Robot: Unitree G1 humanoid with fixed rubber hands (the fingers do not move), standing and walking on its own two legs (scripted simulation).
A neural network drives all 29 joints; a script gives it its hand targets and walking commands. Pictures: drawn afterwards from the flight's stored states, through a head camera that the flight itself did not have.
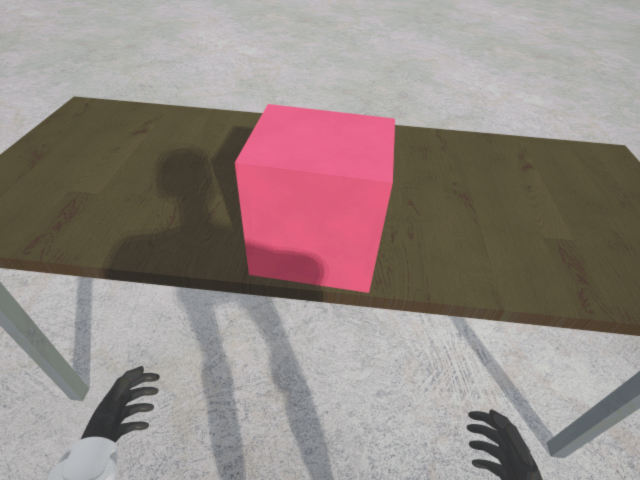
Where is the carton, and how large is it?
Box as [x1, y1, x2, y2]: [235, 104, 394, 292]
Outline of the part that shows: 268,104 235,161 249,274 368,292 392,183 394,118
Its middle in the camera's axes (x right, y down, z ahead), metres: +0.00 -0.08 +0.67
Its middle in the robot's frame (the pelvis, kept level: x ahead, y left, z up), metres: +0.55 +0.02 +0.06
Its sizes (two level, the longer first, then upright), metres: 0.214 0.182 0.233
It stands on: a table, 0.71 m high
